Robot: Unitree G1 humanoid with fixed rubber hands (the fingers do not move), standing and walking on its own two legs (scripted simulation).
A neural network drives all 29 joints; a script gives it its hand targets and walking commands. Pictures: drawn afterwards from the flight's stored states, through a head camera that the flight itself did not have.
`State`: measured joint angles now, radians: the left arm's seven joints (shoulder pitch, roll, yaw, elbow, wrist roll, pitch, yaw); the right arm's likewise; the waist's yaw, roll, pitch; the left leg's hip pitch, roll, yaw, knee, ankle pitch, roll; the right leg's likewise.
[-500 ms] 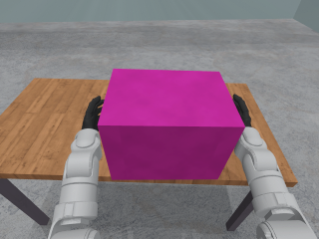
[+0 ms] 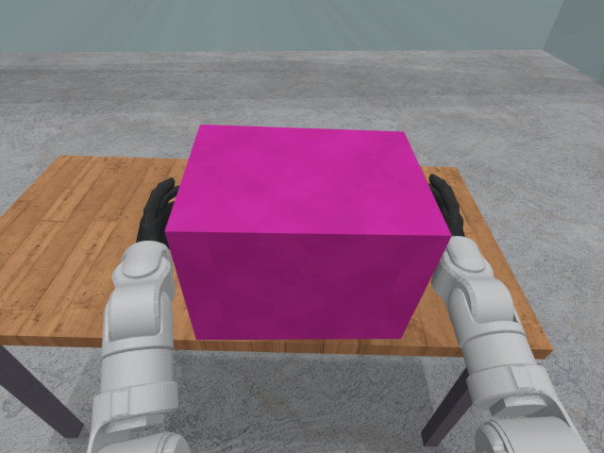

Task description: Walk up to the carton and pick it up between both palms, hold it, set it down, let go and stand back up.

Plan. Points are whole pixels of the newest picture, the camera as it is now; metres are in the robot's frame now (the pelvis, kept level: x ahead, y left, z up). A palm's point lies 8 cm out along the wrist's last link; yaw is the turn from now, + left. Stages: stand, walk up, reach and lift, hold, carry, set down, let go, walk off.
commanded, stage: reach and lift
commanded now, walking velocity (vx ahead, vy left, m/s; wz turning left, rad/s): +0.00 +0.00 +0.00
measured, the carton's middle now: (302, 233) +0.38 +0.00 +0.13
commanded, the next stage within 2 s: hold in 0.14 s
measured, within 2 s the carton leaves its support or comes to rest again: neither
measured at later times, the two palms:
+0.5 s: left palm (148, 241) +0.34 +0.19 +0.16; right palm (445, 228) +0.34 -0.18 +0.17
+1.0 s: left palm (147, 234) +0.34 +0.19 +0.17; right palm (448, 217) +0.35 -0.18 +0.18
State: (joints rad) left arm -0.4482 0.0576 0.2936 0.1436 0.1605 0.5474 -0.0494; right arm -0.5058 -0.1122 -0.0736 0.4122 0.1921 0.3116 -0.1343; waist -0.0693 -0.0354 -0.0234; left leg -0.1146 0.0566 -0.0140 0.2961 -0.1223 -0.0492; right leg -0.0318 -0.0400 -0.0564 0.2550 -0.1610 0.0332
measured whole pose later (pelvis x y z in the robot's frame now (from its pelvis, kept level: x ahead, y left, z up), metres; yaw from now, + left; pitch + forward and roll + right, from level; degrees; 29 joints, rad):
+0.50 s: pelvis -0.01 +0.00 +0.00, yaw +0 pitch -4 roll -1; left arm -0.48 0.05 0.32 0.13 0.19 0.60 -0.05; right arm -0.57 -0.13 -0.07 0.46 0.22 0.33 -0.13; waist -0.07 -0.05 -0.04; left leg -0.13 0.06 -0.01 0.30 -0.11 -0.04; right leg -0.04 -0.04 -0.05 0.25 -0.14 0.04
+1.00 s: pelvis +0.00 +0.00 +0.00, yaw +0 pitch -4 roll -1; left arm -0.47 0.04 0.31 0.04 0.19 0.68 -0.04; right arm -0.58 -0.15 -0.06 0.41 0.24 0.41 -0.13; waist -0.07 -0.04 -0.05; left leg -0.12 0.06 -0.01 0.30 -0.12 -0.04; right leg -0.03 -0.04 -0.05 0.25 -0.15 0.03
